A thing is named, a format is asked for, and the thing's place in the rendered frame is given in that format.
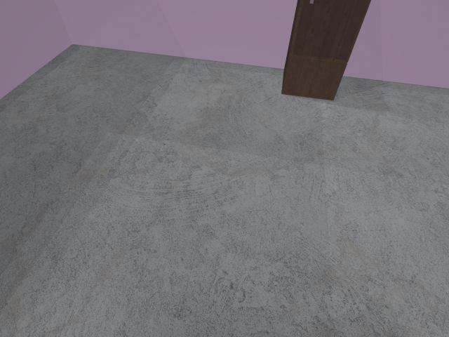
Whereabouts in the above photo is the cupboard door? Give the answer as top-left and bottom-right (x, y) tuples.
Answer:
(293, 0), (368, 60)

